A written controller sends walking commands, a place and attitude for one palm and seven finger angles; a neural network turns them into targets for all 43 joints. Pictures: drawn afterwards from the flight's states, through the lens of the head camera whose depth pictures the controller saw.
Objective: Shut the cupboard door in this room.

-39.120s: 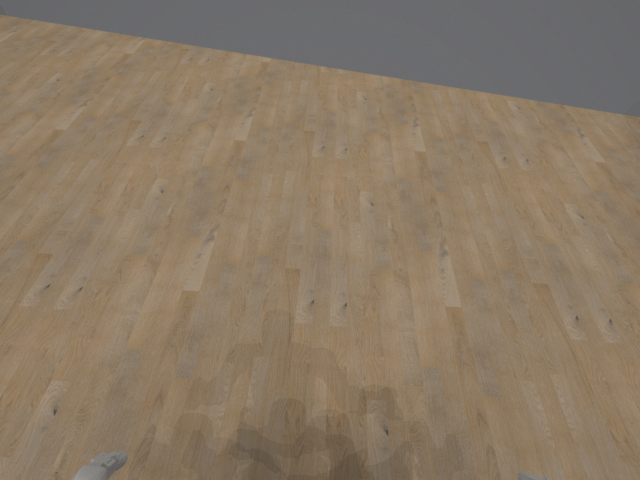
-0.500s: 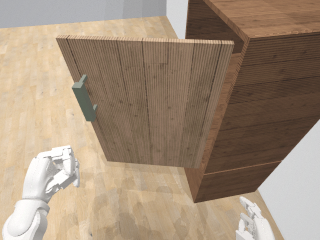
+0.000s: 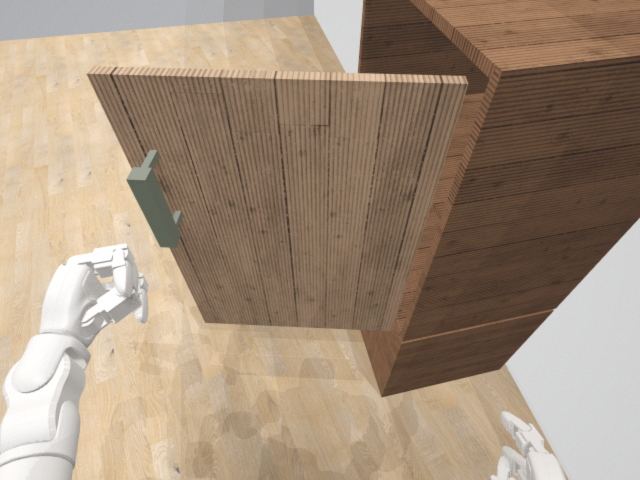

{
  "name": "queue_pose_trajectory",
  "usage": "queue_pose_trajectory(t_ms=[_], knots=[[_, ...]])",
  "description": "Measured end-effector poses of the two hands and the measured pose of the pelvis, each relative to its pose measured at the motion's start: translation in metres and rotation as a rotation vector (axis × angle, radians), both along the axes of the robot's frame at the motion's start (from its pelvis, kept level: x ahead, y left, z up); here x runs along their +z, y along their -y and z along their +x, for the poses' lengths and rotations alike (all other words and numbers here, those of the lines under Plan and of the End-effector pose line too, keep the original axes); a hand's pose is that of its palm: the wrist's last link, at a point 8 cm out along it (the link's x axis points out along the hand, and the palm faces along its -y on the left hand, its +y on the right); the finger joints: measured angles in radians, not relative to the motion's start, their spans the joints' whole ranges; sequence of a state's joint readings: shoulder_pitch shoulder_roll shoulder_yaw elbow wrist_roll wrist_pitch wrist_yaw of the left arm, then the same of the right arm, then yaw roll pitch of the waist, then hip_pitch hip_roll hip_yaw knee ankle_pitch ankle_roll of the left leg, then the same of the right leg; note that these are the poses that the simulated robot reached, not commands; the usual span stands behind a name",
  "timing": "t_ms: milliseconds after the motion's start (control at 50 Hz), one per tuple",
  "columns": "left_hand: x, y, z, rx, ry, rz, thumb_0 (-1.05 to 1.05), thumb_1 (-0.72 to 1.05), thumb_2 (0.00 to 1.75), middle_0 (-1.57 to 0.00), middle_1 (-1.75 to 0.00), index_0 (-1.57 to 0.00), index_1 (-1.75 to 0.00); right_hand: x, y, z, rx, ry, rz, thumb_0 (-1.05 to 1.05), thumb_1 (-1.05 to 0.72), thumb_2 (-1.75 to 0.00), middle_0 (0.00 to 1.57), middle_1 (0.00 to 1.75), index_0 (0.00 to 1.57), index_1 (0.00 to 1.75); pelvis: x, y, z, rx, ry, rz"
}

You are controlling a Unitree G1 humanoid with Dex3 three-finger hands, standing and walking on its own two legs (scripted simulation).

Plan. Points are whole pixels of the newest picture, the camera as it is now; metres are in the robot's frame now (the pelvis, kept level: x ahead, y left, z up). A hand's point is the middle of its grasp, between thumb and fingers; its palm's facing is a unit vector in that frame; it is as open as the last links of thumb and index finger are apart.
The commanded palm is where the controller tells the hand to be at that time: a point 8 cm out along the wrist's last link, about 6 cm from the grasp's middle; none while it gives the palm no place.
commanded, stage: bring the fist close to the handle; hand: left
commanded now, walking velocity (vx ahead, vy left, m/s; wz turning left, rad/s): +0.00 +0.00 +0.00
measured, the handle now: (161, 199) +0.46 +0.25 +0.09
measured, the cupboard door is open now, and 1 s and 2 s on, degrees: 75 75 60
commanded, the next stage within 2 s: push the door shut along its arc in 0.74 s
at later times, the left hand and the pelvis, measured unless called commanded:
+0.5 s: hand (159, 253) +0.36 +0.22 +0.09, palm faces +0.02 -1.00 -0.02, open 3.1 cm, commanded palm +0.33 +0.27 +0.09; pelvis -0.01 +0.03 +0.00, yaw -1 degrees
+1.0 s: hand (158, 254) +0.36 +0.23 +0.09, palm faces +0.03 -1.00 -0.03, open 3.1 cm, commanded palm +0.35 +0.27 +0.09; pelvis -0.01 +0.01 +0.00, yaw +0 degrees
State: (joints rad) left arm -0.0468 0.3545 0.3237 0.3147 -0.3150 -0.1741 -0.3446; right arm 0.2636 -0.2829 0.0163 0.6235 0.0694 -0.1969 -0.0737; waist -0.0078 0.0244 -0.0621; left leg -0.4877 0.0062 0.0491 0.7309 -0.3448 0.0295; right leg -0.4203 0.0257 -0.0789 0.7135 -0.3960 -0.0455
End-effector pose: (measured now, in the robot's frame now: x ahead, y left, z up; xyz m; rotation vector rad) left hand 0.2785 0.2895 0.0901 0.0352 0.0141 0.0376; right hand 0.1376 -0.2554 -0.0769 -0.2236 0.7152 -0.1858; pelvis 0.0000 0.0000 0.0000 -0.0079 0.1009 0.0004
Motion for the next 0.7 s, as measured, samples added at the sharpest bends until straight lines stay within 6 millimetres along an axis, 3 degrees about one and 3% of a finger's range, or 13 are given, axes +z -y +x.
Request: queue_pose_trajectory(t_ms=[340,480,700], knots=[[0.002,0.006,0.047,-0.017,0.018,-0.011,0.01,0.90,0.90,-1.30,-1.50,-1.30,-1.50,-0.007,-0.041,-0.017,0.014,-0.075,0.027,0.01,-0.90,-0.90,0.21,0.30,0.20,0.30,0.001,-0.027,-0.007,0.004,-0.005,-0.014],[0.003,0.011,0.060,-0.016,0.020,-0.015,0.01,0.90,0.90,-1.30,-1.50,-1.29,-1.50,-0.010,-0.040,-0.034,-0.013,-0.123,0.030,0.01,-0.90,-0.90,0.21,0.30,0.20,0.30,0.002,-0.030,-0.008,-0.005,-0.008,-0.014],[-0.002,0.013,0.051,0.007,0.013,-0.008,0.01,0.90,0.90,-1.30,-1.50,-1.30,-1.50,-0.012,-0.027,-0.047,-0.033,-0.164,0.022,0.01,-0.90,-0.90,0.21,0.30,0.20,0.30,0.002,-0.025,-0.011,-0.007,0.006,-0.011]])
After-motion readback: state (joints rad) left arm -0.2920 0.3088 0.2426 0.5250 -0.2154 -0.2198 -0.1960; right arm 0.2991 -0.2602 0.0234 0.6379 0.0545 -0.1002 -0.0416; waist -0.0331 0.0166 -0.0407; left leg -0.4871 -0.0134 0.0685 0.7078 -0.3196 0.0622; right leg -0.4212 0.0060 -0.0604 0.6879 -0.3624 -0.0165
